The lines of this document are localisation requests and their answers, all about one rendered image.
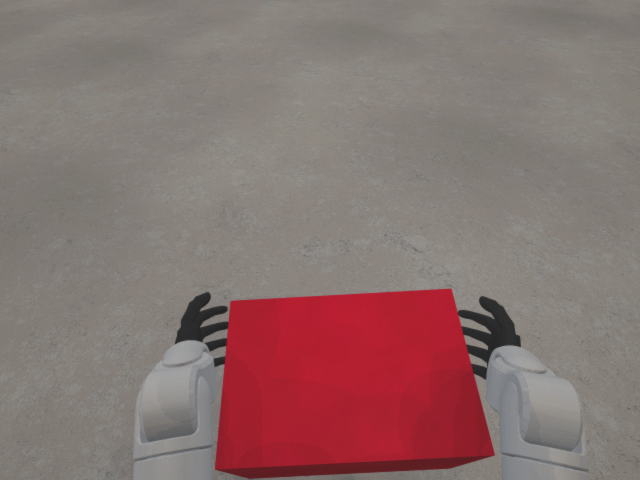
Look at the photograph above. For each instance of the right robot forearm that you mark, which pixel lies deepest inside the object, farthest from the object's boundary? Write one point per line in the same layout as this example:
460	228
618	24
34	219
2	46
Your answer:
542	424

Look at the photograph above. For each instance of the carton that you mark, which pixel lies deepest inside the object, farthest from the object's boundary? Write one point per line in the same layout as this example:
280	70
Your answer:
343	384

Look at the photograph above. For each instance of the left robot forearm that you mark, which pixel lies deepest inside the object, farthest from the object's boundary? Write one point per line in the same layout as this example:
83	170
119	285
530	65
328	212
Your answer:
173	416

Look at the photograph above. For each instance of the right robot hand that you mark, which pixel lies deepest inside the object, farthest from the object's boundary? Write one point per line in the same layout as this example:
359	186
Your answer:
502	332

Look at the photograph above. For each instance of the left robot hand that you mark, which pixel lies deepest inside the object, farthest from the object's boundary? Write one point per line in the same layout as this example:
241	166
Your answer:
193	319

